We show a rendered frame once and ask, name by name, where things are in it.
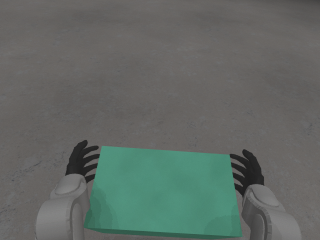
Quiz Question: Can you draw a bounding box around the robot right forearm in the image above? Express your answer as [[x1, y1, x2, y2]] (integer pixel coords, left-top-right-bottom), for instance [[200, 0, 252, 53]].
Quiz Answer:
[[241, 184, 302, 240]]

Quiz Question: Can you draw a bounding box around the robot left hand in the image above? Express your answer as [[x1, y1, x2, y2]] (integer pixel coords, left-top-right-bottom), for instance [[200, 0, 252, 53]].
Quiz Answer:
[[65, 140, 100, 183]]

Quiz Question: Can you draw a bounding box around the robot right hand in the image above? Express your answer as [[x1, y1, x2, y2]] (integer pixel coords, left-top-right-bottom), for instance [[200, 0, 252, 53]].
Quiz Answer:
[[230, 149, 264, 198]]

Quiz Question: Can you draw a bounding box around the carton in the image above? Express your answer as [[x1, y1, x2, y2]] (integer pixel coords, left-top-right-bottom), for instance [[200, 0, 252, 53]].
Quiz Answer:
[[83, 146, 243, 240]]

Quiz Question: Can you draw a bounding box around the robot left forearm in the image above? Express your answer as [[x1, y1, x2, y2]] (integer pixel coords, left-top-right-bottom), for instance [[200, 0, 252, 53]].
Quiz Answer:
[[34, 173, 90, 240]]

